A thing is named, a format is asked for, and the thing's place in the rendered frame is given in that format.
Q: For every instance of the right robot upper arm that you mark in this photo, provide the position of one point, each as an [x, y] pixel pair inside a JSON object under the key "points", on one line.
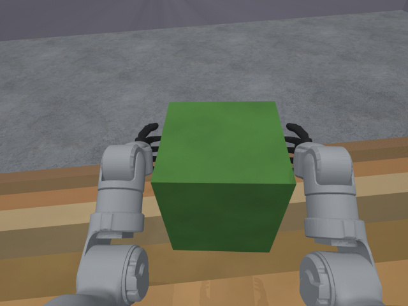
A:
{"points": [[339, 279]]}

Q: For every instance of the left robot hand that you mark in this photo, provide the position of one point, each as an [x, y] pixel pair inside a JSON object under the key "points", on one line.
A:
{"points": [[143, 134]]}

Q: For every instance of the right robot hand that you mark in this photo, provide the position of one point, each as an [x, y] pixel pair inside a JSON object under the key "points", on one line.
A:
{"points": [[304, 137]]}

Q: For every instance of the carton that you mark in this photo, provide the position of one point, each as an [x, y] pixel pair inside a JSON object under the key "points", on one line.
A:
{"points": [[223, 177]]}

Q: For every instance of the left robot forearm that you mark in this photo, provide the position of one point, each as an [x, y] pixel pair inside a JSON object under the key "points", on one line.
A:
{"points": [[120, 194]]}

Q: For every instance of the right robot forearm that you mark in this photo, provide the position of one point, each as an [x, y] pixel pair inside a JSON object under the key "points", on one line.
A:
{"points": [[329, 187]]}

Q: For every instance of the left robot upper arm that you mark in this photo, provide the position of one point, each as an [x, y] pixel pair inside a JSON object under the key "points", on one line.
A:
{"points": [[110, 275]]}

